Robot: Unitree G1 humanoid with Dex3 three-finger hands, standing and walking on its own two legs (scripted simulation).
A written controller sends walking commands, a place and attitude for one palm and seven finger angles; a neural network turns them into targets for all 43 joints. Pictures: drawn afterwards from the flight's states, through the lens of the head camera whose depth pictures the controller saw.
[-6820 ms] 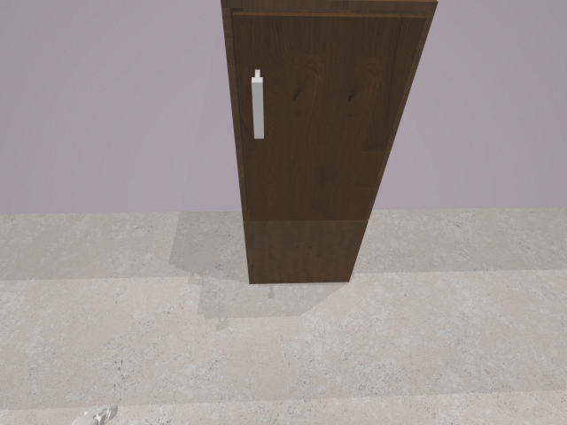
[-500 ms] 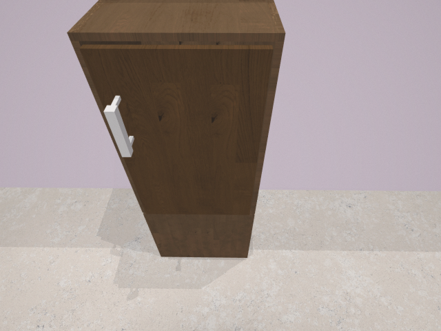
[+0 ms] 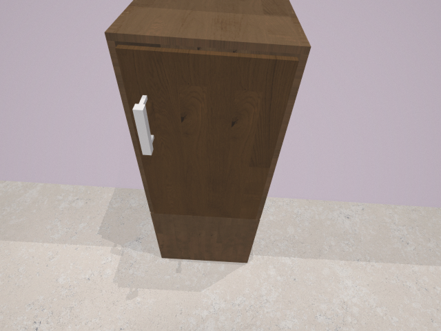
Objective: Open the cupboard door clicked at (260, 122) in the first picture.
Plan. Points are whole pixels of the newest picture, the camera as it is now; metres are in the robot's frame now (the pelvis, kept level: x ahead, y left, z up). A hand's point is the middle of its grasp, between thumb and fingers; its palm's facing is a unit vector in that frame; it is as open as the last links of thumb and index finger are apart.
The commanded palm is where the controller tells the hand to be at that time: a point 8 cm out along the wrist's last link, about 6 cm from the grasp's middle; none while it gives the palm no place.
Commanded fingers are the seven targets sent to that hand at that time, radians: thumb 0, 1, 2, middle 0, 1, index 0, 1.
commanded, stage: look again from close up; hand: left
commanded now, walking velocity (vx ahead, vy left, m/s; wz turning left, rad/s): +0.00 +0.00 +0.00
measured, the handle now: (145, 125) +0.53 +0.21 +0.07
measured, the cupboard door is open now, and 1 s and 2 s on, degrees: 0 0 0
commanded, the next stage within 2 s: raise the hand with hooked fingers in 0.12 s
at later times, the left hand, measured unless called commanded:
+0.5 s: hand (133, 268) +0.21 +0.16 +0.03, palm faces +0.10 -0.99 +0.00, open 7.8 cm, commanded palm +0.12 +0.23 -0.04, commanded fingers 0.00 0.55 0.75 -0.23 -0.53 -0.23 -0.53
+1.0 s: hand (130, 277) +0.21 +0.17 -0.01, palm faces -0.13 -0.99 -0.06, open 10.8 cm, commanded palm +0.16 +0.26 +0.01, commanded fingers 0.00 -0.03 0.50 -0.27 -0.90 -0.27 -0.90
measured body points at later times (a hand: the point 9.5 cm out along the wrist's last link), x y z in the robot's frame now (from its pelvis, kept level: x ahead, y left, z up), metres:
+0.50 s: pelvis -0.02 +0.02 -0.03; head -0.03 +0.00 +0.42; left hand +0.20 +0.22 +0.03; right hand +0.12 -0.24 -0.12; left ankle +0.01 +0.07 -0.74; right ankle +0.01 -0.09 -0.74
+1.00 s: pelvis -0.01 -0.03 -0.07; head +0.05 -0.02 +0.38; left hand +0.21 +0.23 +0.00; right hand +0.19 -0.22 -0.15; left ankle +0.00 +0.07 -0.74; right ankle +0.01 -0.09 -0.74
